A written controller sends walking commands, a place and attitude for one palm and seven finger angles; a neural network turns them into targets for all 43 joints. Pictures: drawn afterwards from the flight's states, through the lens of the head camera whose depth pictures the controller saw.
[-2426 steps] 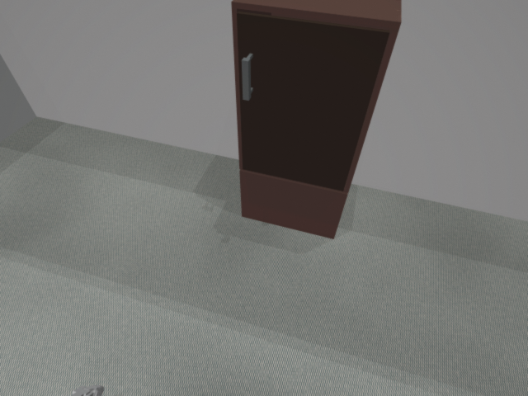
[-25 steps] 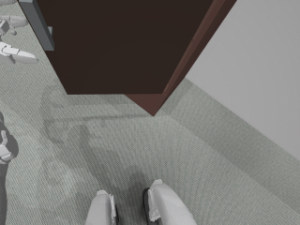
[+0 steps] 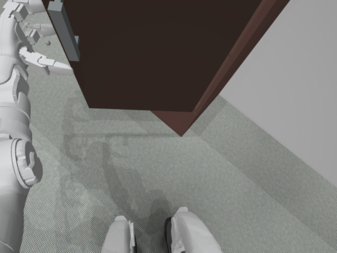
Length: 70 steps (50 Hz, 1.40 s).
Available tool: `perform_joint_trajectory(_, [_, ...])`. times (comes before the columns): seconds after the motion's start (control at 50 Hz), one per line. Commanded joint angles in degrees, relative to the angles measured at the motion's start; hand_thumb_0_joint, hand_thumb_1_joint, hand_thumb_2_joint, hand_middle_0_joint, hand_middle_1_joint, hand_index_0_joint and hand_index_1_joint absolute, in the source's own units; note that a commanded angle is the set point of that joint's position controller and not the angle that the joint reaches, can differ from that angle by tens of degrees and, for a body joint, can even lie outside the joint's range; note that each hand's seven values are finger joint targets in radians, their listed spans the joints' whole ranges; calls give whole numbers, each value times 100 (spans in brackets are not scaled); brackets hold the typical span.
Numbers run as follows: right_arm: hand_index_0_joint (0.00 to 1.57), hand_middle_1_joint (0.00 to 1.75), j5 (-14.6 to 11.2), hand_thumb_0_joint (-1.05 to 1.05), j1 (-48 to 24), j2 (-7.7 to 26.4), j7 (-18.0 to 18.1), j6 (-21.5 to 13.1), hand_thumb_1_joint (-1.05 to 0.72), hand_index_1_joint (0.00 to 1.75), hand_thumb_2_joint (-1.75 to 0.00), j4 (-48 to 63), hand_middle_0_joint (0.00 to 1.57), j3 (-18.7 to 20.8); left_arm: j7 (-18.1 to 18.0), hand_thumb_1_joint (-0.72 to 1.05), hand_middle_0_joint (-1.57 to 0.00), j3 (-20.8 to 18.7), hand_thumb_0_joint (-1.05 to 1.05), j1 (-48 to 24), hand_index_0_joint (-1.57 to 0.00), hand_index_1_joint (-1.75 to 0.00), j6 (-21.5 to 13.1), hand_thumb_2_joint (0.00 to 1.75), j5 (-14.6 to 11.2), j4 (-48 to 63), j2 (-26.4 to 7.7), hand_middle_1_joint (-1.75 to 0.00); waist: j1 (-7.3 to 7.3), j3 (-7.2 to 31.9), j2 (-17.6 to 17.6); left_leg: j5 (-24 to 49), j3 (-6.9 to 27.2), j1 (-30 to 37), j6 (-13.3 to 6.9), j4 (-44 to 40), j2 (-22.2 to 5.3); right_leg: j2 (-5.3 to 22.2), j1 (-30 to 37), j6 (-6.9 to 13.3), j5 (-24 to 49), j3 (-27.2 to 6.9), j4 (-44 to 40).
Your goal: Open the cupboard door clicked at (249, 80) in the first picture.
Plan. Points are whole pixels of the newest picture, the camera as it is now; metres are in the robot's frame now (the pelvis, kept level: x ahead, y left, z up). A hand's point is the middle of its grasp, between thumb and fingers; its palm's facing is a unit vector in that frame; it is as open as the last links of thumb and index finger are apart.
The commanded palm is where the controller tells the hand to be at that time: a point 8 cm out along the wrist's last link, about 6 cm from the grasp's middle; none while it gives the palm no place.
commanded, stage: slide the fingers in behind the handle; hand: left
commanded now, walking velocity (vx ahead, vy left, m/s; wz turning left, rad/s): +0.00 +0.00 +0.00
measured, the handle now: (68, 27) +0.58 +0.16 +0.08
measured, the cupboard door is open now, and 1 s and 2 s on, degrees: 42 42 44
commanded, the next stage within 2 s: move the hooked fingers beside the handle in 0.70 s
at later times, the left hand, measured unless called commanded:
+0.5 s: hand (51, 45) +0.54 +0.20 +0.07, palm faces +0.02 -1.00 -0.01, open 14.8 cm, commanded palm +0.53 +0.18 +0.07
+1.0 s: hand (51, 47) +0.54 +0.20 +0.07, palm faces +0.01 -1.00 -0.01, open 14.9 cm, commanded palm +0.53 +0.19 +0.07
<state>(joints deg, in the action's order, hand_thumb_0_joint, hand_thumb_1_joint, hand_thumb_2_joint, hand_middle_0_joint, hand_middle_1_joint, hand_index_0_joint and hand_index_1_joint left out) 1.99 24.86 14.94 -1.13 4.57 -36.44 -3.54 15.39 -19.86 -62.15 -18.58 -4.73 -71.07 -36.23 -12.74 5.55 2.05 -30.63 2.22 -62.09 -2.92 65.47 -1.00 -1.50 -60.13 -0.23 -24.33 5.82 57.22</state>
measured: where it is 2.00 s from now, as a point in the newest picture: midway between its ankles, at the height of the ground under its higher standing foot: outside the picture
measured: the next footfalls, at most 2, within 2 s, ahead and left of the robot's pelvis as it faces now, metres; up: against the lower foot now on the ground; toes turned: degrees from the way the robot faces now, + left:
none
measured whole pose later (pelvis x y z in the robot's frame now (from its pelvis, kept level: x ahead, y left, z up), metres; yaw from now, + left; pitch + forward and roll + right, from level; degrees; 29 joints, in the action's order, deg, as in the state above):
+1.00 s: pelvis +0.01 +0.00 +0.01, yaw +1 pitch +26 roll -6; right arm 2.3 23.6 14.6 -2.2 4.0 -38.5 -1.9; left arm 12.1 -15.2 -59.1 -21.0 -7.4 -69.4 -30.9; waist -10.5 6.0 2.5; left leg -30.8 3.1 -59.5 -2.8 64.1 -0.1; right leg -1.0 -57.2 -0.2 -25.1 6.3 56.2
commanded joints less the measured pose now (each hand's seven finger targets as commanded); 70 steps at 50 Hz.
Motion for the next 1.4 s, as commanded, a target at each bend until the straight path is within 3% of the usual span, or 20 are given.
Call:
perform_joint_trajectory(0.0, [20, 30, 22, 0, 1310, 1182, 43, -42, -90, 30, -90, -22, 20, 484, 279, -50, -30, 595, 0, -2916, -30, -120, -514, 30, 27, 1442, -13, -120, -423, 3106, 1606, 4123, 702, 3835, 405, -610, -254, -233, 110, 191, 1639, -88, -374])
perform_joint_trajectory(0.1, [20, 30, 49, 0, 1283, 1170, 0, -52, -90, 30, -90, -91, 20, 537, 244, -50, -30, 766, 0, -2982, -30, -120, -581, 30, -20, 1661, 249, -120, -404, 3329, 1677, 4368, 729, 4056, 441, -582, -247, -231, 153, 205, 1746, -71, -367])
perform_joint_trajectory(0.14, [20, 30, 40, 0, 1233, 1146, -12, -52, -90, 30, -90, -96, 20, 523, 224, -50, -30, 994, 0, -2982, -30, -120, -553, 30, -50, 1538, 570, -120, -504, 3060, 1405, 4040, 681, 3797, 372, -618, -211, -231, 216, 187, 1725, -67, -411])
perform_joint_trajectory(0.2, [20, 30, 43, 0, 1227, 1158, -17, -68, -90, 30, -90, -137, 20, 537, 183, -50, -30, 869, 0, -2907, -30, -120, -575, 30, -68, 1491, 453, -120, -433, 3137, 1439, 4120, 660, 3806, 366, -617, -190, -230, 315, 211, 1811, -78, -407])
perform_joint_trajectory(0.28, [20, 30, 45, 0, 1164, 1106, -44, -90, -90, 30, -90, -163, 20, 543, 175, -50, -30, 1181, 0, -2981, -30, -120, -628, 30, -86, 1613, 862, -120, -475, 3130, 1544, 4221, 649, 3911, 352, -602, -182, -226, 270, 213, 1880, -83, -413])
perform_joint_trajectory(0.36, [20, 30, 58, 0, 1165, 1115, -48, -103, -90, 30, -90, -201, 20, 553, 121, -50, -30, 1169, 0, -3154, -30, -120, -646, 30, -81, 1557, 868, -120, -549, 3002, 1437, 4044, 650, 3792, 313, -603, -153, -219, 279, 224, 1837, -77, -407])
perform_joint_trajectory(0.4, [20, 30, 36, 0, 1148, 1128, -40, -95, -90, 30, -90, -193, 20, 554, 135, -50, -30, 1006, 0, -2934, -30, -120, -646, 30, -52, 1409, 623, -120, -454, 3100, 1293, 3965, 604, 3657, 299, -593, -133, -215, 456, 221, 1908, -113, -395])
perform_joint_trajectory(0.44, [20, 30, 34, 0, 1118, 1105, -46, -108, -90, 30, -90, -192, 20, 545, 150, -50, -30, 1162, 0, -3028, -30, -120, -627, 30, -49, 1363, 846, -120, -524, 2945, 1274, 3846, 614, 3598, 282, -607, -138, -212, 355, 210, 1828, -94, -400])
perform_joint_trajectory(0.48, [20, 30, 54, 0, 1150, 1136, -35, -107, -90, 30, -90, -194, 20, 558, 141, -50, -30, 975, 0, -3116, -30, -120, -700, 30, -75, 1597, 582, -120, -454, 3246, 1392, 4165, 637, 3790, 308, -575, -147, -210, 445, 220, 1977, -119, -361])
perform_joint_trajectory(0.54, [20, 30, 35, 0, 1098, 1096, -55, -106, -90, 30, -90, -187, 20, 562, 183, -50, -30, 1198, 0, -2947, -30, -120, -650, 30, -95, 1460, 920, -120, -499, 3099, 1291, 4117, 629, 3759, 305, -568, -151, -219, 368, 207, 1941, -93, -386])
perform_joint_trajectory(0.7, [20, 30, 33, 0, 1127, 1109, -41, -103, -90, 30, -90, -171, 20, 572, 180, -50, -30, 1006, 0, -2926, -30, -120, -720, 30, -114, 1647, 661, -120, -394, 3307, 1414, 4355, 659, 3910, 353, -605, -163, -224, 454, 217, 1985, -92, -369])
perform_joint_trajectory(0.74, [20, 30, 27, 0, 1105, 1099, -48, -99, -90, 30, -90, -173, 20, 555, 187, -50, -30, 1100, 0, -2862, -30, -120, -674, 30, -125, 1507, 816, -120, -455, 3109, 1208, 4161, 633, 3749, 316, -621, -152, -229, 467, 208, 1963, -79, -401])
perform_joint_trajectory(0.82, [20, 30, 29, 0, 1137, 1104, -41, -98, -90, 30, -90, -169, 20, 551, 169, -50, -30, 982, 0, -2856, -30, -120, -712, 30, -92, 1466, 641, -120, -381, 3077, 1354, 4217, 672, 3829, 375, -662, -169, -226, 389, 222, 1829, -68, -394])
perform_joint_trajectory(0.9, [20, 30, 41, 0, 1154, 1102, -51, -94, -90, 30, -90, -145, 20, 572, 163, -50, -30, 903, 0, -2742, -30, -120, -792, 30, -114, 1682, 570, -120, -297, 3415, 1505, 4626, 706, 4102, 426, -637, -182, -238, 448, 223, 1967, -77, -374])
perform_joint_trajectory(1.02, [20, 30, -5, 0, 1112, 1118, -14, -72, -90, 30, -90, -128, 20, 541, 215, -50, -30, 762, 0, -2562, -30, -120, -775, 30, -136, 1490, 385, -120, -320, 3041, 1213, 4273, 627, 3806, 369, -721, -176, -243, 557, 204, 1915, -80, -463])
perform_joint_trajectory(1.08, [20, 30, 1, 0, 1122, 1146, 11, -75, -90, 30, -90, -99, 20, 530, 216, -50, -30, 494, 0, -2667, -30, -120, -854, 30, -133, 1661, 2, -120, -232, 3219, 1371, 4307, 619, 3844, 387, -727, -163, -241, 658, 217, 1938, -110, -424])
perform_joint_trajectory(1.18, [20, 30, 3, 0, 1093, 1127, 22, -64, -90, 30, -90, -75, 20, 530, 272, -50, -30, 549, 0, -2588, -30, -120, -908, 30, -158, 1735, 84, -120, -216, 3207, 1502, 4559, 671, 4027, 449, -728, -209, -248, 532, 207, 1908, -81, -427])
perform_joint_trajectory(1.24, [20, 30, -19, 0, 1080, 1150, 50, -46, -90, 30, -90, -65, 20, 508, 276, -50, -30, 538, 0, -2630, -30, -120, -861, 30, -140, 1542, 23, -120, -294, 2971, 1259, 4131, 620, 3706, 379, -748, -186, -239, 569, 193, 1817, -113, -448])
perform_joint_trajectory(1.36, [20, 30, -2, 0, 1091, 1150, 75, -72, -90, 30, -90, -43, 20, 511, 284, -50, -30, 411, 0, -2653, -30, -120, -917, 30, -156, 1649, -114, -120, -256, 3218, 1406, 4258, 610, 3821, 383, -705, -168, -237, 633, 210, 1880, -122, -419])
perform_joint_trajectory(1.38, [20, 30, -5, 0, 1094, 1170, 79, -62, -90, 30, -90, -64, 20, 511, 293, -50, -30, 229, 0, -2576, -30, -120, -922, 30, -143, 1662, -358, -120, -183, 3338, 1422, 4316, 604, 3856, 391, -694, -179, -238, 701, 205, 1950, -138, -415])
